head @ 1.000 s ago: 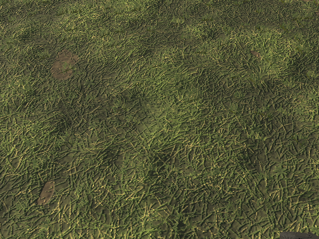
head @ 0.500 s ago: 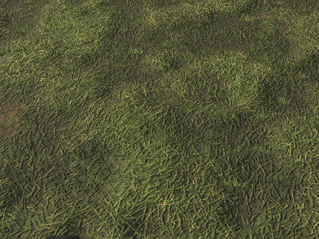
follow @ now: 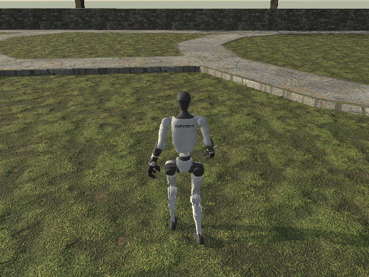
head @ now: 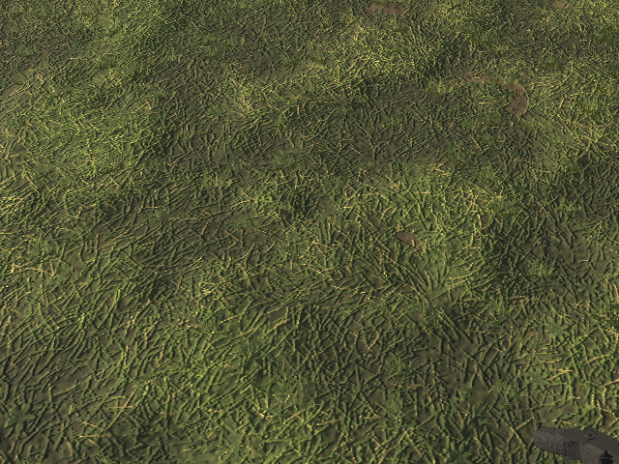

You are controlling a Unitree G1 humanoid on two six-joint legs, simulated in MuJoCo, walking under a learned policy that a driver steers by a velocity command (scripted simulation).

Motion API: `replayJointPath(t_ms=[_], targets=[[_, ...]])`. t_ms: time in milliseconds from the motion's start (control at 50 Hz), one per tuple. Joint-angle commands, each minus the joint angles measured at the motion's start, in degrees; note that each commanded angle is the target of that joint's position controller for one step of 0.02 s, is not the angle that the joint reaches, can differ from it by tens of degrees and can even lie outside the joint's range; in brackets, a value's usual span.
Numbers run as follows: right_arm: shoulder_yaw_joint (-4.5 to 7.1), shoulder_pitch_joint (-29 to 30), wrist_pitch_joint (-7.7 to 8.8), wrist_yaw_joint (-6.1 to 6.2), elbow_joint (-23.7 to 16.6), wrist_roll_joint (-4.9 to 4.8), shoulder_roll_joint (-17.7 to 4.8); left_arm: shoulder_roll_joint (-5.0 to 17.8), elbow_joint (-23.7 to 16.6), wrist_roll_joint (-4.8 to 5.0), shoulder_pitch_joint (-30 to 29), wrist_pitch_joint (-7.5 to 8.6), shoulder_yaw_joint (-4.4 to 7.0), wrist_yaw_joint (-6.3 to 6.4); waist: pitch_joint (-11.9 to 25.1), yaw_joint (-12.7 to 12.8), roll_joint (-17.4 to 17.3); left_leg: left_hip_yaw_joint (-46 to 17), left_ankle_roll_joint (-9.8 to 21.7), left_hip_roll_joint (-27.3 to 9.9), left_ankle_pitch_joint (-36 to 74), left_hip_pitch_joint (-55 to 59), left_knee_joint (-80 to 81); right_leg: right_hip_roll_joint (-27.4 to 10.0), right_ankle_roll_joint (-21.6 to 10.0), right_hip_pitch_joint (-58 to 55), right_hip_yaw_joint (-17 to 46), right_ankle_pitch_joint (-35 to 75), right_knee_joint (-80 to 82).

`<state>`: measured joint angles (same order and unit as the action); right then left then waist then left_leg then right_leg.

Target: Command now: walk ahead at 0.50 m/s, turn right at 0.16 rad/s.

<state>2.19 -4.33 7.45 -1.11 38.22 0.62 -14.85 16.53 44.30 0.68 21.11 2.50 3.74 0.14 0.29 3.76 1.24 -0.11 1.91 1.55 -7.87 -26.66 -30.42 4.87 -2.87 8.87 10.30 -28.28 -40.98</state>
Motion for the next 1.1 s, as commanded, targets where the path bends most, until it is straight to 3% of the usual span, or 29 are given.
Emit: replayJointPath(t_ms=[20, 40, 60, 80, 120, 160, 220, 300, 380, 420, 460, 480, 500, 520, 540, 560, 580, 600, 680, 800, 880, 940, 980, 1000, 1020, 1040, 1060, 1080, 1100], targets=[[4.03, -20.37, -0.41, -0.09, 1.43, -1.51, -10.81, 6.39, -4.55, 1.35, 3.2, 1.95, 0.39, -0.09, 13.51, -8.82, -12.81, -42.31, 14.74, -23.43, -19.18, 43.2, 12.4, -2.54, 0.74, 36.31, 0.22, -3.74, -32.78], [3.2, -16.56, -0.83, 0.12, 0.88, -1.32, -8.59, 7.74, -6.06, 1.14, -3.56, 1.85, 0.77, -0.17, 6.18, -9.13, -7.14, -34.41, 12.29, -21.23, -18.49, 35.59, 13.48, -4.94, 0.66, 38.06, -1.86, 1.84, -32.91], [2.55, -13.45, -1.17, 0.04, 0.37, -0.64, -7.68, 6.92, -6.89, 0.33, -6.57, 1.78, 0.62, -0.2, 2.16, -7.72, -3.98, -28.6, 11.59, -18.85, -12.05, 28.26, 14.89, -7.05, 0.83, 36.39, -3.86, 5.9, -30.4], [2.2, -11.53, -1.25, -0.07, 0.37, -0.28, -6.78, 6.02, -7.22, -0.28, -7.14, 1.81, 0.73, -0.27, 0.16, -6.18, -4.14, -25.02, 11.43, -16.87, -6.97, 23.5, 16.27, -8.72, 1.08, 34.48, -4.29, 8.62, -26.86], [1.83, -10.37, -1.05, -0.22, 0.67, -0.14, -5.9, 4.2, -6.76, -0.15, -5.13, 1.55, 0.6, -0.43, 0.48, -4.11, -7.03, -19.41, 10.96, -13.92, -0.31, 19.01, 18.42, -10.12, 1.6, 29.7, -5.39, 10.74, -22.74], [2.15, -11.04, -0.83, -0.08, 1.58, -0.57, -7.26, 3.06, -6.9, -0.39, -5.82, 1.32, 0.28, -0.34, 0.6, -3.81, -7.15, -15.75, 11.76, -13.61, 6.05, 17.94, 19.7, -10.47, 2.48, 29.68, -6.66, 12.89, -18.65], [2.63, -12.42, -1.3, 0.46, 3.02, -0.94, -9.09, 1.66, -8.07, -0.69, -11.05, 1.56, -0.44, -0.39, -0.01, -5.1, -5.47, -11.21, 11.35, -12.96, 10.81, 18.1, 20.9, -10.86, 3.48, 29.81, -7.59, 21.04, -8.32], [2.74, -15.68, -1.99, 0.66, 5.17, -1.66, -10.28, 1.11, -9.41, -0.14, -17.95, 2.11, -0.85, -1.12, -1.32, -7.84, -5.59, -7.16, 9.68, -11.76, 9.74, 18.56, 20.49, -9.04, 3.65, 25.67, -9.14, 30.38, 3.87], [2.92, -18.5, -2.98, 0.7, 7.14, -2.04, -11.14, 2.03, -11.61, 0.4, -22.96, 2.68, -0.66, -2.17, -2.87, -8.99, -6.0, -8.73, 8.96, -14.59, 9.78, 23.72, 17.87, -7.77, 2.08, 25.34, -9.47, 27.72, 9.35], [3.23, -18.21, -3.59, 1.0, 7.67, -2.11, -11.97, 3.08, -11.84, 0.33, -21.91, 3.0, -0.28, -2.54, -2.42, -7.53, -6.63, -9.26, 7.96, -15.75, 13.67, 26.28, 15.15, -7.06, 0.49, 22.69, -9.84, 23.97, 11.65], [3.02, -16.79, -4.03, 1.28, 7.62, -2.18, -11.72, 5.91, -9.06, -0.25, -12.23, 3.1, 1.32, -2.13, 3.29, -2.02, -5.88, -5.91, 5.81, -12.58, 27.92, 24.96, 4.17, -4.52, -2.09, 7.6, -12.31, 24.33, 15.0], [2.03, -16.19, -3.85, 1.4, 6.63, -1.34, -9.49, 9.26, -7.07, -0.77, -2.45, 3.0, 2.55, -1.54, 10.77, 2.2, -3.39, -3.24, 3.7, -9.85, 23.38, 17.25, -9.07, -10.24, -5.21, -7.99, -6.74, 27.07, 12.6], [0.23, -21.49, -2.67, 1.24, 4.96, -0.78, -4.19, 15.25, -6.28, -1.59, 3.79, 2.5, 3.96, -1.17, 19.03, 1.86, 9.81, 1.22, -0.87, -1.39, 0.47, -5.93, -31.6, -24.58, -13.84, -30.24, 16.56, 21.81, 13.84], [0.4, -20.93, -1.55, 0.91, 5.58, -1.16, -5.81, 11.79, -5.56, -0.63, 5.8, 2.11, 3.05, -1.33, 21.98, 2.75, 13.68, -5.4, -1.06, 0.23, -24.99, -14.87, -40.27, -27.7, -16.45, -32.12, 30.71, 15.06, 21.26], [1.64, -16.54, -1.09, 0.49, 4.54, -2.48, -9.97, 9.15, -5.68, -0.27, 2.31, 2.01, 1.99, -1.29, 13.27, 2.45, 8.89, -6.06, -0.67, -3.17, -22.18, -19.72, -44.13, -25.77, -13.97, -25.54, 24.05, 10.98, 22.53], [1.55, -12.75, -1.05, 0.42, 3.67, -2.52, -9.82, 7.65, -6.25, -0.27, -1.46, 1.87, 1.4, -1.29, 7.86, 1.09, 5.22, -4.29, -0.41, -5.8, -17.07, -19.33, -42.41, -23.27, -12.25, -17.47, 16.96, 12.53, 23.72], [1.61, -10.88, -1.28, 0.53, 3.34, -1.69, -9.2, 6.22, -6.34, -0.61, -4.69, 1.87, 0.91, -1.57, 3.71, -0.56, 2.66, -3.49, -0.72, -7.36, -13.43, -17.42, -38.91, -20.94, -11.52, -9.81, 12.39, 16.07, 25.96], [1.89, -11.47, -1.88, 0.68, 3.59, -1.19, -8.72, 4.91, -6.54, -1.01, -6.83, 2.18, 0.45, -1.77, 1.94, -2.63, 3.46, -3.89, -1.01, -8.88, -10.73, -13.96, -36.13, -19.07, -10.87, -4.39, 9.08, 19.67, 27.94], [1.47, -11.72, -3.61, 1.17, 3.79, -0.82, -5.89, 6.05, -4.86, -0.76, -7.44, 3.46, 0.97, -1.69, 0.28, -5.05, 3.59, -3.17, -3.01, -9.6, -3.99, -10.9, -29.64, -17.24, -11.91, 2.4, 1.65, 28.22, 32.52], [0.54, 0.01, -2.78, 0.28, 1.0, -1.01, -3.74, 8.35, -1.58, -0.1, -2.48, 2.75, 1.52, -0.58, -2.23, -1.14, 2.0, -1.6, -3.12, -7.76, 12.09, -9.72, -8.86, -15.38, -9.33, 0.07, -5.03, 29.33, 33.26], [0.53, 5.78, -2.29, -0.92, -1.28, -1.62, -4.4, 9.36, 0.99, 0.46, 1.34, 1.82, 1.8, -0.4, -3.73, 0.8, 2.21, -1.39, -1.88, -6.33, 10.82, -9.67, -2.31, -18.05, -8.73, -5.7, -4.11, 27.73, 30.97], [0.94, 5.12, -1.89, -1.57, -1.82, -1.52, -5.79, 10.18, 2.13, 0.66, 1.33, 0.98, 2.18, -0.01, -3.09, -0.65, 3.18, -0.91, 0.32, -5.23, 4.81, -6.81, 0.78, -19.91, -7.27, -10.1, -3.18, 32.51, 27.1], [2.37, -3.67, -1.75, -1.24, 0.67, -1.14, -8.26, 10.08, 2.22, 0.63, -0.2, 0.4, 2.02, 0.21, 2.13, -5.71, 2.92, 2.09, 2.63, -2.23, 3.53, 6.63, 3.59, -16.94, -5.18, -9.6, -5.99, 46.85, 16.43], [3.71, -12.98, -1.79, -0.67, 3.01, -0.79, -11.52, 7.83, 1.62, -0.08, 0.04, 0.38, 1.09, 0.39, 9.33, -9.35, 0.63, -1.09, 5.06, -5.61, 6.22, 21.57, 1.5, -13.85, -3.22, -3.19, -8.68, 44.42, 3.8], [5.06, -19.51, -2.13, -0.29, 3.73, 0.21, -17.3, 2.52, -0.08, -0.58, 5.49, 1.38, -0.69, 0.12, 18.25, -8.93, -11.09, -23.99, 13.32, -20.03, 1.18, 44.88, 2.02, -5.85, 1.25, 19.6, -12.6, 24.93, -18.79], [4.37, -21.98, -2.52, -0.44, 4.51, -0.9, -14.53, 2.62, 0.61, -0.42, 5.06, 2.54, -0.91, -0.08, 22.01, -9.97, -17.08, -40.71, 16.38, -24.04, -6.41, 49.11, 10.7, -2.03, 2.03, 30.04, -6.07, -4.53, -29.01], [3.27, -18.96, -2.54, -0.43, 4.2, -1.25, -11.7, 7.61, -0.45, 1.07, 0.78, 3.27, 0.48, -0.52, 14.38, -10.05, -12.02, -35.46, 13.93, -22.59, -11.91, 43.51, 12.27, -5.51, 1.29, 35.7, -3.63, -2.77, -33.62], [2.77, -15.09, -2.65, -0.33, 3.44, -1.12, -10.28, 7.75, -1.62, 1.52, -3.44, 3.5, 0.44, -0.6, 8.44, -8.79, -8.5, -28.23, 12.2, -20.57, -10.58, 35.58, 13.28, -8.44, 0.68, 36.25, -5.55, 2.19, -32.29], [2.31, -11.59, -2.63, -0.51, 3.21, -0.65, -8.77, 7.25, -2.03, 0.74, -5.63, 3.34, 0.46, -0.43, 3.89, -7.16, -5.55, -23.06, 11.56, -18.27, -6.68, 27.55, 15.35, -10.37, 0.82, 34.5, -6.57, 6.46, -28.65]])
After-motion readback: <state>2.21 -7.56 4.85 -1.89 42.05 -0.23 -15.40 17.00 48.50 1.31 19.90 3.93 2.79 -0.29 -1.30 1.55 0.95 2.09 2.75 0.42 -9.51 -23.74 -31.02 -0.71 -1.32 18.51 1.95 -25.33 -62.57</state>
